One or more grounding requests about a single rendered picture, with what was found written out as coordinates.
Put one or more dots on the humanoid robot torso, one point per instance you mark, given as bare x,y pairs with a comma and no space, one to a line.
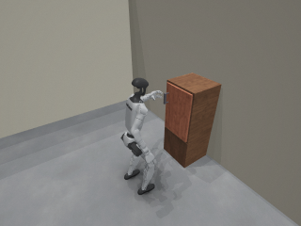
130,114

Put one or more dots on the robot left forearm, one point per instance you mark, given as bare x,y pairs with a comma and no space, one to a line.
146,97

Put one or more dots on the handle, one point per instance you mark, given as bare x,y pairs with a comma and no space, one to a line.
165,102

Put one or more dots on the robot right upper arm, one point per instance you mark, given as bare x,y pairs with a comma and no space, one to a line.
141,112

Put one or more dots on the cupboard door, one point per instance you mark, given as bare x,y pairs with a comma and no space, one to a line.
178,110

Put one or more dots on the robot right hand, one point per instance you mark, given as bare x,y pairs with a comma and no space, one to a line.
148,158

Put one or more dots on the robot left hand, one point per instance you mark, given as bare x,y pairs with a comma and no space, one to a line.
153,94

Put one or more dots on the robot right forearm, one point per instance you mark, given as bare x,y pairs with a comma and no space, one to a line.
140,142

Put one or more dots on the right robot foot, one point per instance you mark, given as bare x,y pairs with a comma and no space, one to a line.
149,188

